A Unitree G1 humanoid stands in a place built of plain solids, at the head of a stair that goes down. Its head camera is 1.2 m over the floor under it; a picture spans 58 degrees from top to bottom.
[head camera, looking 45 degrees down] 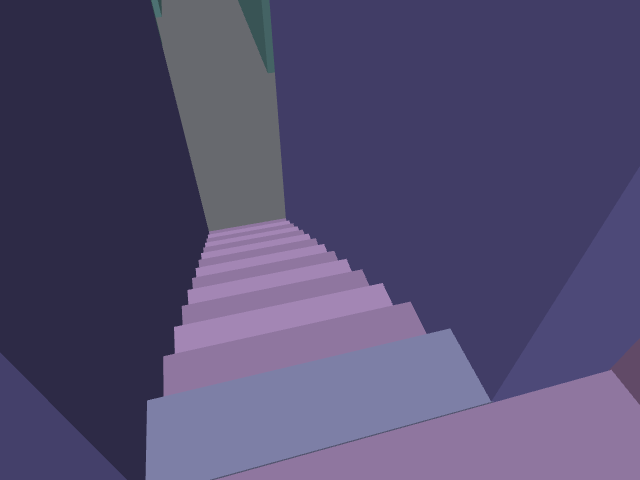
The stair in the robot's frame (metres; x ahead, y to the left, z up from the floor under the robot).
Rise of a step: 0.19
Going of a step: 0.26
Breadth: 0.97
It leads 15 degrees to the left of straight ahead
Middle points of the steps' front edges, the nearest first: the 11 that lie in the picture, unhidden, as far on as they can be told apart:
0.67 0.04 0.00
0.92 0.10 -0.19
1.17 0.17 -0.37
1.42 0.23 -0.56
1.67 0.30 -0.75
1.92 0.36 -0.94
2.16 0.43 -1.12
2.41 0.49 -1.31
2.66 0.56 -1.50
2.91 0.63 -1.69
3.16 0.69 -1.87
